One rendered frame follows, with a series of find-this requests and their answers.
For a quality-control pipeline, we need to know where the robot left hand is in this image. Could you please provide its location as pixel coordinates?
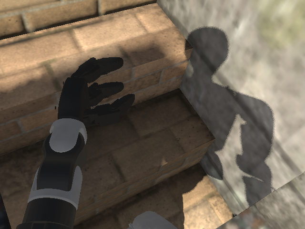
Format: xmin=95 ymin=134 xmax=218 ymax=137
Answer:
xmin=54 ymin=57 xmax=135 ymax=129

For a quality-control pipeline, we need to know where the robot right thigh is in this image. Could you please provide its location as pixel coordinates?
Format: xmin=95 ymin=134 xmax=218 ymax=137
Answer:
xmin=127 ymin=211 xmax=177 ymax=229

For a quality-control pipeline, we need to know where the left robot forearm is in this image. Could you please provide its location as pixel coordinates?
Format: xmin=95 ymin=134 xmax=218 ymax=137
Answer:
xmin=16 ymin=118 xmax=88 ymax=229

